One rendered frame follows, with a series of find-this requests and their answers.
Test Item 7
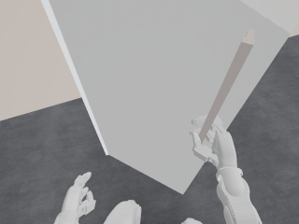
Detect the right robot hand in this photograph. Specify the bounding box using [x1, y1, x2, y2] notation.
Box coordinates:
[190, 115, 237, 171]

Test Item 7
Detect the left robot hand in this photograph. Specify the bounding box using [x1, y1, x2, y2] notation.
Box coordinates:
[61, 172, 96, 217]

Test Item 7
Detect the fridge door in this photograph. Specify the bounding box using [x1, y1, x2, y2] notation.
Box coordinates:
[49, 0, 299, 195]

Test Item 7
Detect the handle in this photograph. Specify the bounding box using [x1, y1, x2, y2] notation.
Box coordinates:
[192, 28, 256, 151]

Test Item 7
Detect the robot left thigh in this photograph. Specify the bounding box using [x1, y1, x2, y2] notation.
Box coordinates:
[104, 201, 142, 224]

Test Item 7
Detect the right robot forearm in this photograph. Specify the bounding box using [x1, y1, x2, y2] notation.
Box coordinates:
[216, 166, 263, 224]

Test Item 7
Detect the left robot forearm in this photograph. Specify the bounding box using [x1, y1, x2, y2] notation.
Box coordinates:
[54, 210, 79, 224]

